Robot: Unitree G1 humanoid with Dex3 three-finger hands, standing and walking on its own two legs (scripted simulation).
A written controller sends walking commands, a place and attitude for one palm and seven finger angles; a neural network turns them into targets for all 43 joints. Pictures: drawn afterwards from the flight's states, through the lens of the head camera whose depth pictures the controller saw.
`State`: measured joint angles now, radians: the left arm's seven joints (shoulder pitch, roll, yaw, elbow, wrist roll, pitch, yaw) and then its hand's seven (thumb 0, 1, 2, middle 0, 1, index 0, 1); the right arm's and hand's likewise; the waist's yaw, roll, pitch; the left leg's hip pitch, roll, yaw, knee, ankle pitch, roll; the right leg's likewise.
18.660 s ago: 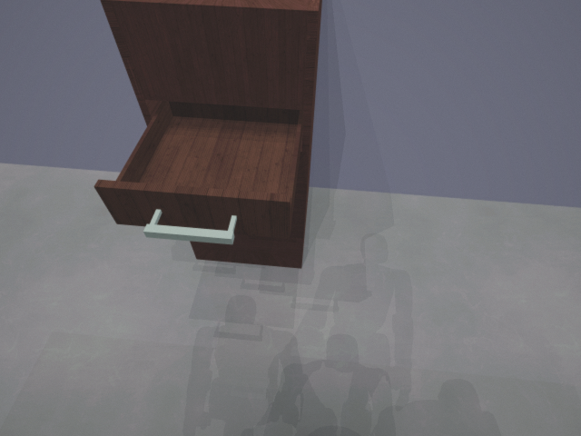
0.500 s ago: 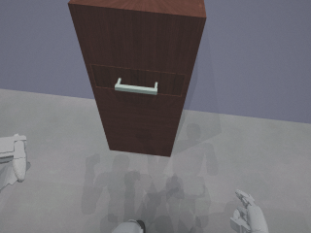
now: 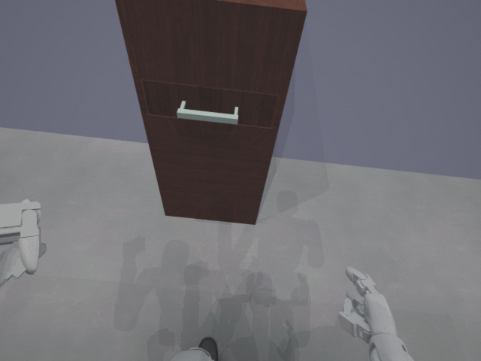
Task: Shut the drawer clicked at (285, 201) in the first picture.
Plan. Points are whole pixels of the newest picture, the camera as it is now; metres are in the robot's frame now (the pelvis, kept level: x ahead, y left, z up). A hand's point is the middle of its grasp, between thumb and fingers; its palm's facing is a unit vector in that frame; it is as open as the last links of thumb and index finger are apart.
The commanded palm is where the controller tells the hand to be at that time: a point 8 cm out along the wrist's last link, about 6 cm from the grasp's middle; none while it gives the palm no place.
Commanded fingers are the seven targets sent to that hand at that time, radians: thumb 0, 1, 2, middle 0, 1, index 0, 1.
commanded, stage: stop stepping back and stand still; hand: left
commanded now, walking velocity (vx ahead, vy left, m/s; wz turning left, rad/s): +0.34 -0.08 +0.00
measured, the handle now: (208, 111) +0.76 +0.14 -0.08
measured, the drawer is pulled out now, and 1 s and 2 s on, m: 0.00 0.00 0.00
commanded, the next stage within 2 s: let the arm hang, fingers relaxed in 1.32 s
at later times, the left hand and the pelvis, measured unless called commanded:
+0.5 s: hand (26, 340) +0.12 +0.22 +0.17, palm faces +0.30 -0.81 -0.50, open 3.3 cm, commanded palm +0.05 +0.27 +0.18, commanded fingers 0.00 0.90 0.90 -1.40 -1.60 -1.40 -1.60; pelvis -0.08 -0.01 -0.01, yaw -1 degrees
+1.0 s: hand (8, 295) +0.15 +0.25 +0.17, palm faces +0.36 -0.80 -0.49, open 3.2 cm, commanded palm +0.09 +0.29 +0.18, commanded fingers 0.00 0.90 0.90 -1.40 -1.60 -1.40 -1.60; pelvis -0.04 +0.01 +0.00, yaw +1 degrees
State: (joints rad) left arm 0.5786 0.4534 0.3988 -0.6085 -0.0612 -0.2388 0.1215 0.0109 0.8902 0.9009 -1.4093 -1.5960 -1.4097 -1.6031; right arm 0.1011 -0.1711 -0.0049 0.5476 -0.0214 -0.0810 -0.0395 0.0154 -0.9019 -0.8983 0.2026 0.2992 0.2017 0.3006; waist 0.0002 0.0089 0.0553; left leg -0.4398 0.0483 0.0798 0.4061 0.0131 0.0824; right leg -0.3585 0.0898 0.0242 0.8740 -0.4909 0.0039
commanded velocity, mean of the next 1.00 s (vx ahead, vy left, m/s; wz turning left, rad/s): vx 0.13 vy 0.00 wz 0.00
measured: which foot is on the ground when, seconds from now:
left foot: down 0.00-0.10, up 0.12-0.28, down 0.30-0.50, up 0.52-0.74, down 0.76-1.00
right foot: up 0.00-0.10, down 0.12-1.00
